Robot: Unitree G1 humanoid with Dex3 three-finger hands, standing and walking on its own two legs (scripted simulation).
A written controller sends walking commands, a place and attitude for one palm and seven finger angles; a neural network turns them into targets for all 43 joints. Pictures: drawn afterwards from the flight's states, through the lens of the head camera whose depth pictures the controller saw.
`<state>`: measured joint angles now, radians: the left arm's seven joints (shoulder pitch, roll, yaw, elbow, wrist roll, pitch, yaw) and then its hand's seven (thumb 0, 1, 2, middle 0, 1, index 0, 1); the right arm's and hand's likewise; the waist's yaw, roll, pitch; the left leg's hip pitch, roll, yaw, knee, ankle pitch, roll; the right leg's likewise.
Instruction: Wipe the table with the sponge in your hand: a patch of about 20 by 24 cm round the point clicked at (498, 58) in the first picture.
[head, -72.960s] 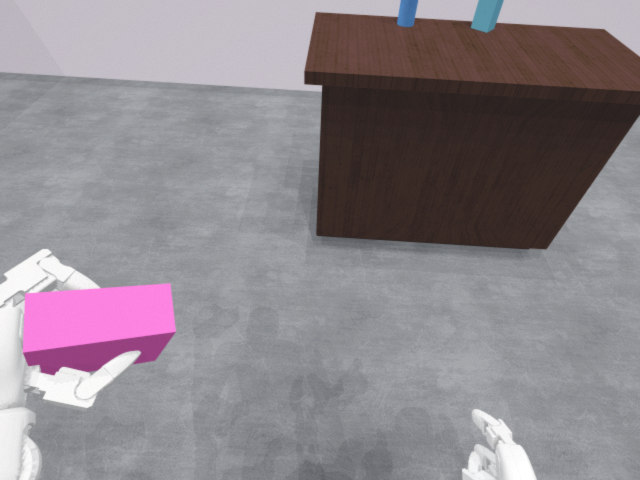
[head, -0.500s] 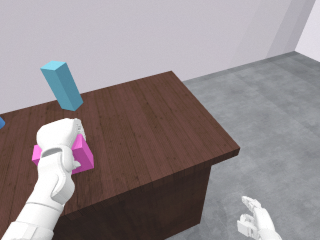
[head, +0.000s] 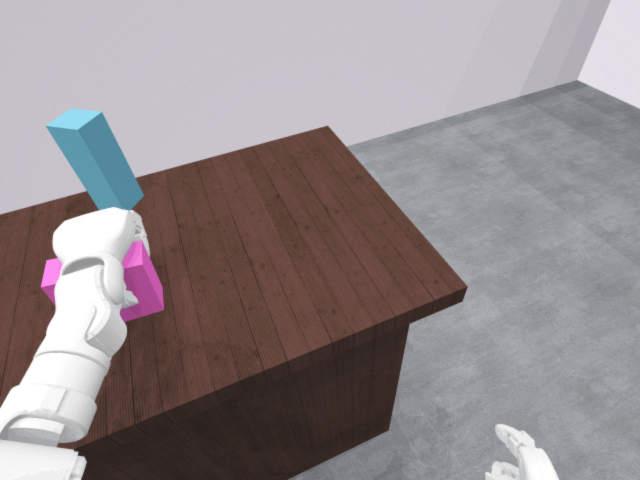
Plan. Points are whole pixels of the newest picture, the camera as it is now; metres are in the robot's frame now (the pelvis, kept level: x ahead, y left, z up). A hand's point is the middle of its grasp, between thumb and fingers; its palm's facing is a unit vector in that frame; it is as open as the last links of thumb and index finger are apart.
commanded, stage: wipe forward along the middle lane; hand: left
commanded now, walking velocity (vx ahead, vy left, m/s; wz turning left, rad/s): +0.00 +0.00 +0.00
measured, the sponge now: (114, 295) +0.32 +0.33 +0.05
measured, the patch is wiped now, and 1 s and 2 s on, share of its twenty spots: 1.00 1.00 1.00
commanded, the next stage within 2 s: slide back across to the first lane in 0.48 s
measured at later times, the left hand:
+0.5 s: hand (117, 239) +0.39 +0.33 +0.10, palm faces -0.08 -0.02 -1.00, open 9.0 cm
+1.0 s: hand (81, 235) +0.39 +0.38 +0.11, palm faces -0.03 -0.03 -1.00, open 9.0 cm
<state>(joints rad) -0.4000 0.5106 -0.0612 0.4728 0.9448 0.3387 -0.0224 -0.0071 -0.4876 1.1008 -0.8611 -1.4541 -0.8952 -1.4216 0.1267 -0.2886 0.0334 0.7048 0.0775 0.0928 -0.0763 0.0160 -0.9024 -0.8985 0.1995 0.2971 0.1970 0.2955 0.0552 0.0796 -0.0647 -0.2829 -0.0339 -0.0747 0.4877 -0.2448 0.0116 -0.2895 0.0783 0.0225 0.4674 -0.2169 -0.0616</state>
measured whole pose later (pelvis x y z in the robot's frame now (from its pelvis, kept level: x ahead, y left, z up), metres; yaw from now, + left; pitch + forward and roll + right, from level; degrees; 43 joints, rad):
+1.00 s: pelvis +0.03 +0.04 +0.00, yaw +0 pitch +5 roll -1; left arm -0.46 0.61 0.05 0.59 0.95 0.22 0.00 -0.01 -0.47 1.09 -0.84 -1.46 -0.87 -1.45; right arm 0.18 -0.29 0.01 0.69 0.08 0.14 -0.05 0.01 -0.90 -0.90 0.20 0.30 0.20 0.30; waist 0.03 0.07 -0.07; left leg -0.29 -0.06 -0.05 0.47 -0.26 0.06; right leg -0.28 0.05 0.05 0.40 -0.22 -0.01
